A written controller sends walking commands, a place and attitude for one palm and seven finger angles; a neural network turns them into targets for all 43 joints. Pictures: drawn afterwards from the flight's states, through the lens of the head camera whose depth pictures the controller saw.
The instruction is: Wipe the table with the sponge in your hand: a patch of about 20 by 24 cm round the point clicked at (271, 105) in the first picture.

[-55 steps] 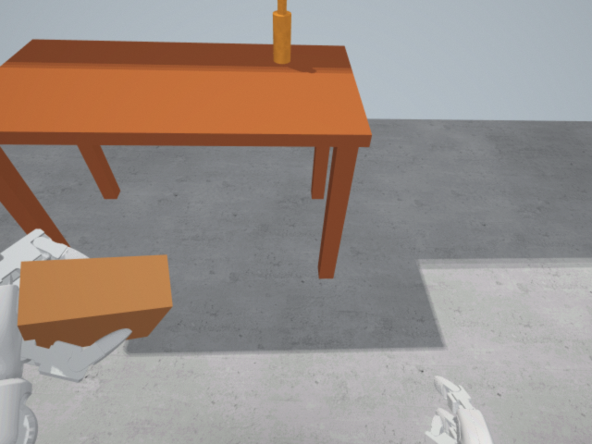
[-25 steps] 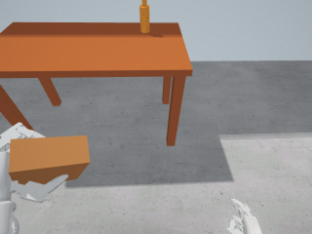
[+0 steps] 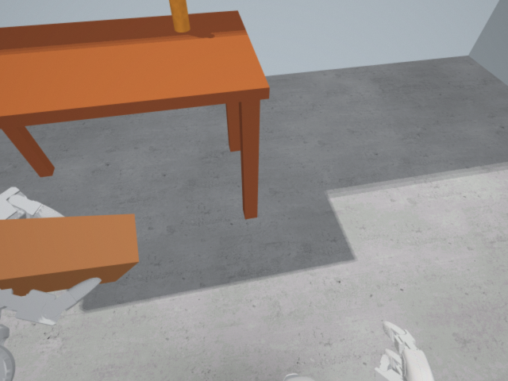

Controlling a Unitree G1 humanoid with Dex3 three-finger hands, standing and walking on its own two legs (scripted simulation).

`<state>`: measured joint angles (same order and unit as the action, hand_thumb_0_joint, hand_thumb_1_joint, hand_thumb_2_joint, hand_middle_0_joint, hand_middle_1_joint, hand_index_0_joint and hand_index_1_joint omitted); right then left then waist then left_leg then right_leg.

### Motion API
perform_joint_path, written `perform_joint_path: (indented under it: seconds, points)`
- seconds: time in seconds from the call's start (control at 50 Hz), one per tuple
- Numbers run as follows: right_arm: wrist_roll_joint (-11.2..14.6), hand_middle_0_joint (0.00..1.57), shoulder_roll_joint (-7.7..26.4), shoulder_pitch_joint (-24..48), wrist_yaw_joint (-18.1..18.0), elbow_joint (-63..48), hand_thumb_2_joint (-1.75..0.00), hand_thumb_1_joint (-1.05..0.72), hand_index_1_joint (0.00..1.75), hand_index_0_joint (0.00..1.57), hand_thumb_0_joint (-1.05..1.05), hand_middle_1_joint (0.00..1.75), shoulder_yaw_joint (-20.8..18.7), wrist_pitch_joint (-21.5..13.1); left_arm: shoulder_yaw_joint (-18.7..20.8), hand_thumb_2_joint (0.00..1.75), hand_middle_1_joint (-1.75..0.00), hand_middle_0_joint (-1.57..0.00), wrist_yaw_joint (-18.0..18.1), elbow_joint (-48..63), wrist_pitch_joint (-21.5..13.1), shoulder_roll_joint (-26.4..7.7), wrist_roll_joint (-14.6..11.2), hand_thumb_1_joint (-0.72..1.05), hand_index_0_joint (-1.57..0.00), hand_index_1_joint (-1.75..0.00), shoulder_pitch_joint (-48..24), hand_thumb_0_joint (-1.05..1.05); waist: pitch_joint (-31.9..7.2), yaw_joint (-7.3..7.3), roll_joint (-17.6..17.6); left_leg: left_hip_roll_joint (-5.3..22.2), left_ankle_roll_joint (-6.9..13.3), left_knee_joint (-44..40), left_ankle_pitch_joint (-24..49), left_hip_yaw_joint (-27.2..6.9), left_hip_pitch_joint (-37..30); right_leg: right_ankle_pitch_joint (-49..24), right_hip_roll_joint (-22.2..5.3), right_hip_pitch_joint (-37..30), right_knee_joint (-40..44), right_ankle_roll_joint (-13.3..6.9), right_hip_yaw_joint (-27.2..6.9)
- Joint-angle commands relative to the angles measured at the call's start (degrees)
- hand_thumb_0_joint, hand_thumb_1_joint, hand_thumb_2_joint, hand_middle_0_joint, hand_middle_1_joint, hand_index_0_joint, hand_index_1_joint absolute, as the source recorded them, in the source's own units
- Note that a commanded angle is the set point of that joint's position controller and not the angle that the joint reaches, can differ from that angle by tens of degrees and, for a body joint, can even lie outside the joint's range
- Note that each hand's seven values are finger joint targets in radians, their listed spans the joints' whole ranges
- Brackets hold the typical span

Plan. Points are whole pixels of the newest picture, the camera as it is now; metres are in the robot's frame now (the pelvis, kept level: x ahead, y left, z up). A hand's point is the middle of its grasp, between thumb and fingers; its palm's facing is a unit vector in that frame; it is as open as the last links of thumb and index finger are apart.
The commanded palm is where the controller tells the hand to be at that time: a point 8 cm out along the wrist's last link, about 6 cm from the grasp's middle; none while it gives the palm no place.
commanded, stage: turn to face it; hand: left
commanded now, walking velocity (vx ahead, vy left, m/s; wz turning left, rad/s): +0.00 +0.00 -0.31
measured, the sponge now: (88, 255) +0.23 +0.21 +0.15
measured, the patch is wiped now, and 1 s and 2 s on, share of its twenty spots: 0.00 0.00 0.00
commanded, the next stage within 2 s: take the last steps up to it in 0.20 s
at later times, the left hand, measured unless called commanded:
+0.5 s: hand (123, 243) +0.23 +0.15 +0.19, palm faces +0.22 -0.85 -0.49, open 9.6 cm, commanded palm +0.18 +0.21 +0.19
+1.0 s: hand (146, 230) +0.25 +0.14 +0.18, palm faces +0.26 -0.83 -0.49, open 9.6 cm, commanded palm +0.20 +0.20 +0.19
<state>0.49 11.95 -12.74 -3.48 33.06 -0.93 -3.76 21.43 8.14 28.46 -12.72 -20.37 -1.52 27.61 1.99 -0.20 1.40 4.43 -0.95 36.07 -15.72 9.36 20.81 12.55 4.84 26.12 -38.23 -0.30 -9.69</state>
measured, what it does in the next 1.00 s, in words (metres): steps on the spot: left foot, then right foot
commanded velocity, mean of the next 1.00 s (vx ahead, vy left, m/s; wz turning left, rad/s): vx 0.22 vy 0.11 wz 0.00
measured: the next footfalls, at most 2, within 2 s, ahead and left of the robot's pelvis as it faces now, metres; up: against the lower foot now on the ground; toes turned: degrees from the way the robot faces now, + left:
left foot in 0.58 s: +0.01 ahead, +0.09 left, +0.00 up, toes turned -4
right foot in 0.78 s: +0.06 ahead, -0.14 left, +0.00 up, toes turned -14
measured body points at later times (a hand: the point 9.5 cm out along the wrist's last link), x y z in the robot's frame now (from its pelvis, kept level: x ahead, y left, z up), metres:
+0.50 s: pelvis -0.02 -0.04 +0.02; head -0.02 -0.06 +0.47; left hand +0.21 +0.20 +0.22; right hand +0.08 -0.31 -0.07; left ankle -0.04 +0.10 -0.69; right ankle +0.03 -0.09 -0.72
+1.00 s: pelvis +0.01 -0.07 +0.02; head +0.03 -0.09 +0.47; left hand +0.23 +0.18 +0.21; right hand +0.14 -0.30 -0.10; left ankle +0.05 +0.09 -0.64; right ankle +0.02 -0.13 -0.72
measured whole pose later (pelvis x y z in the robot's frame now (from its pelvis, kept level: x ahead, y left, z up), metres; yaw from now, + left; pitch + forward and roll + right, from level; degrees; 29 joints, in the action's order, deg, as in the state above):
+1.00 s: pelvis +0.01 -0.07 +0.02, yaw -6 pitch -1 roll +3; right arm -0.4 10.9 -11.7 -2.1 38.4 -0.5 -4.1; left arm 18.7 6.3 23.6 -16.3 -19.7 0.6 27.6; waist 2.7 -0.5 -0.8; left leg 4.0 -1.0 61.0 -15.3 3.0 30.3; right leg 15.8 -2.1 13.3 -29.7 -4.6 8.9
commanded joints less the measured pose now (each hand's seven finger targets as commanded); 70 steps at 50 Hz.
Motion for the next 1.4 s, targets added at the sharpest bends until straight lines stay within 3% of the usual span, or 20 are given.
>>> perform_joint_path:
  seconds: [0.0,0.14,0.18,0.2,0.28,0.5,0.58,0.62,0.72,0.74,0.78,0.8,0.84,0.92,1.12,1.18,1.22,1.24,1.28,1.38]
  points:
    - [0.41,0.2,6.1,5.59,-0.97,-9.82,-0.9,-0.9,0.3,0.2,0.0,0.3,-1.74,-4.14,6.7,1.3,-1.6,-1.2,1.34,12.37,-3.39,-8.71,-0.94,0.1,-1.2,-1.6,-2.79,0.0,-9.69,1.44,-14.02,16.75,7.29,-15.89,-0.23,-14.8,-6.14,10.28,-2.59,1.33,-12.9,1.74,5.13]
    - [0.16,0.2,7.04,3.6,0.74,-8.09,-0.9,-0.9,0.3,0.2,0.0,0.3,-1.63,-7.21,2.44,1.3,-1.6,-1.2,1.29,10.84,-2.49,-7.71,0.64,0.1,-1.2,-1.6,-11.1,0.0,-3.93,0.97,-8.04,12.43,2.56,-1.14,7.06,-2.48,-2.68,0.8,-6.05,-8.78,5.89,1.69,11.97]
    - [0.48,0.2,5.33,4.68,0.77,-9.68,-0.9,-0.9,0.3,0.2,0.0,0.3,-2.15,-6.49,5.52,1.3,-1.6,-1.2,1.84,8.53,-1.98,-11.78,0.55,0.1,-1.2,-1.6,-9.98,0.0,-6.45,0.8,16.83,-2.14,-2.3,22.14,-17.45,-1.63,6.39,-17.77,-21.03,-8.37,18.54,-7.05,-19.21]
    - [-0.16,0.2,5.95,5.35,0.9,-9.12,-0.9,-0.9,0.3,0.2,0.0,0.3,-2.54,-6.08,6.85,1.3,-1.6,-1.2,2.12,9.53,-1.84,-12.32,-0.05,0.1,-1.2,-1.6,-7.94,0.0,-6.35,1.28,12.45,-2.33,-2.02,29.79,-16.39,-7.59,6.8,-14.46,-22.54,-7.74,22.06,-7.23,-22.9]
    - [-0.42,0.2,3.14,5.12,1.31,-7.89,-0.9,-0.9,0.3,0.2,0.0,0.3,-0.37,-2.55,8.81,1.3,-1.6,-1.2,1.68,10.79,-3.87,-11.41,-0.56,0.1,-1.2,-1.6,-0.12,0.0,-12.55,-0.21,2.65,-1.51,-2.8,28.13,-8.31,-10.27,8.78,-19.43,-17.53,-17.87,15.73,-7.85,-8.8]
    - [-0.81,0.2,5.83,3.31,0.22,-7.89,-0.9,-0.9,0.3,0.2,0.0,0.3,-0.97,-2.2,3.82,1.3,-1.6,-1.2,2.12,8.13,-4.08,-9.71,0.75,0.1,-1.2,-1.6,-0.72,0.0,-10.0,-0.94,1.07,-4.07,3.7,-14.04,-8.15,-5.11,-9.73,20.33,-15.97,-13.27,23.57,-5.67,-7.75]
    - [-1.02,0.2,7.39,3.21,-0.12,-7.02,-0.9,-0.9,0.3,0.2,0.0,0.3,-1.8,-3.63,5.75,1.3,-1.6,-1.2,2.39,11.98,-5.14,-12.48,1.16,0.1,-1.2,-1.6,-5.52,0.0,-5.44,-0.92,-17.67,14.49,13.96,-24.25,-18.92,-28.96,-12.95,15.22,-3.78,3.55,-9.27,1.44,10.96]
    - [-1.0,0.2,7.0,3.79,-0.17,-5.57,-0.9,-0.9,0.3,0.2,0.0,0.3,-1.78,-4.74,4.43,1.3,-1.6,-1.2,1.59,6.7,-3.73,-10.17,2.02,0.1,-1.2,-1.6,-3.7,0.0,2.67,-0.81,-15.5,13.31,14.64,-25.94,-22.93,-26.07,-1.66,13.51,-6.17,4.4,-17.83,1.2,12.29]
    - [-1.13,0.2,7.58,3.29,-0.79,-3.15,-0.9,-0.9,0.3,0.2,0.0,0.3,-1.69,-6.21,2.12,1.3,-1.6,-1.2,1.18,6.85,-3.59,-8.54,1.88,0.1,-1.2,-1.6,-10.26,0.0,0.23,0.19,-11.96,7.43,9.19,-12.56,-2.3,-13.69,-1.97,9.45,-6.03,-12.51,6.83,1.47,18.41]
    - [-0.89,0.2,7.46,3.79,-0.73,-3.14,-0.9,-0.9,0.3,0.2,0.0,0.3,-1.88,-6.08,1.97,1.3,-1.6,-1.2,1.09,6.42,-3.64,-8.55,2.13,0.1,-1.2,-1.6,-11.54,0.0,-2.32,0.71,-6.75,4.91,7.6,-3.16,0.26,-10.4,2.12,5.43,-7.47,-21.46,12.58,0.26,15.76]
    - [-0.52,0.2,6.66,5.72,0.1,-4.22,-0.9,-0.9,0.3,0.2,0.0,0.3,-2.51,-5.78,4.07,1.3,-1.6,-1.2,1.17,3.74,-3.7,-11.46,1.96,0.1,-1.2,-1.6,-11.81,0.0,-5.33,0.74,15.7,-5.07,2.54,29.17,-13.55,-6.79,20.4,5.11,-30.57,-29.29,23.79,-9.59,-24.13]
    - [-0.73,0.2,7.65,4.91,0.55,-3.61,-0.9,-0.9,0.3,0.2,0.0,0.3,-3.4,-5.49,3.37,1.3,-1.6,-1.2,0.66,4.8,-4.39,-10.48,1.24,0.1,-1.2,-1.6,-13.57,0.0,-3.04,0.37,9.79,-2.72,1.34,34.05,-11.04,-12.82,17.22,16.18,-30.86,-21.2,27.6,-8.99,-25.13]
    - [-0.9,0.2,6.2,5.11,0.96,-2.57,-0.9,-0.9,0.3,0.2,0.0,0.3,-2.28,-4.08,5.1,1.3,-1.6,-1.2,-0.09,6.19,-5.82,-12.11,1.0,0.1,-1.2,-1.6,-9.26,0.0,0.68,0.17,2.13,0.3,0.23,37.13,-3.84,-12.73,17.3,12.24,-28.44,-14.54,26.43,-9.94,-14.46]
    - [-1.05,0.2,4.86,5.71,0.96,-3.2,-0.9,-0.9,0.3,0.2,0.0,0.3,-1.64,-2.76,7.6,1.3,-1.6,-1.2,0.12,7.5,-7.38,-12.56,1.09,0.1,-1.2,-1.6,-5.26,0.0,-3.86,-0.26,3.52,1.72,-0.39,26.65,1.37,-9.02,14.84,-4.96,-23.96,-17.02,23.55,-8.01,1.35]
    - [-0.72,0.2,4.32,4.71,0.39,-6.87,-0.9,-0.9,0.3,0.2,0.0,0.3,-1.87,-4.06,4.89,1.3,-1.6,-1.2,2.35,7.66,-5.07,-9.76,0.74,0.1,-1.2,-1.6,-5.34,0.0,-5.03,1.26,9.15,-1.71,1.67,-1.38,0.67,-0.04,1.87,-3.21,-22.49,-20.2,19.88,-7.64,3.38]
    - [-0.59,0.2,5.12,4.45,-0.21,-7.03,-0.9,-0.9,0.3,0.2,0.0,0.3,-2.28,-4.04,3.45,1.3,-1.6,-1.2,2.58,9.97,-4.92,-9.39,0.87,0.1,-1.2,-1.6,-8.98,0.0,-4.52,0.25,4.1,-2.42,2.22,-9.32,2.88,1.25,-7.71,-2.57,-20.31,-16.62,14.09,-5.59,5.79]
    - [-0.31,0.2,7.23,3.77,-0.47,-7.44,-0.9,-0.9,0.3,0.2,0.0,0.3,-3.18,-4.32,3.68,1.3,-1.6,-1.2,2.44,13.24,-5.4,-9.57,0.45,0.1,-1.2,-1.6,-10.68,0.0,-7.4,-1.26,-9.32,4.33,6.61,-14.46,6.69,-9.27,-20.74,-6.43,-13.56,-6.38,-4.87,-1.61,11.2]
    - [0.01,0.2,7.28,3.34,0.01,-7.6,-0.9,-0.9,0.3,0.2,0.0,0.3,-3.07,-4.38,4.78,1.3,-1.6,-1.2,2.55,13.49,-5.75,-10.05,0.36,0.1,-1.2,-1.6,-9.61,0.0,-9.72,-0.56,-17.51,13.76,11.66,-14.98,20.21,-22.66,-28.38,14.19,-7.92,3.95,-17.17,0.99,16.03]
    - [-0.49,0.2,5.63,3.97,-0.04,-6.63,-0.9,-0.9,0.3,0.2,0.0,0.3,-2.58,-4.96,6.43,1.3,-1.6,-1.2,2.07,12.8,-5.5,-13.41,0.68,0.1,-1.2,-1.6,-7.58,0.0,-7.74,-0.08,-18.34,19.17,17.9,-18.51,11.89,-32.1,-22.46,23.55,-9.53,10.25,-30.02,0.84,10.75]
    - [-0.01,0.2,5.78,4.27,0.65,-5.12,-0.9,-0.9,0.3,0.2,0.0,0.3,-2.61,-6.82,6.38,1.3,-1.6,-1.2,1.82,18.39,-5.3,-10.23,0.34,0.1,-1.2,-1.6,-1.82,0.0,-6.72,0.65,-15.36,11.34,12.41,-18.28,11.67,-12.7,-12.99,12.21,-10.71,3.44,-17.15,1.81,16.05]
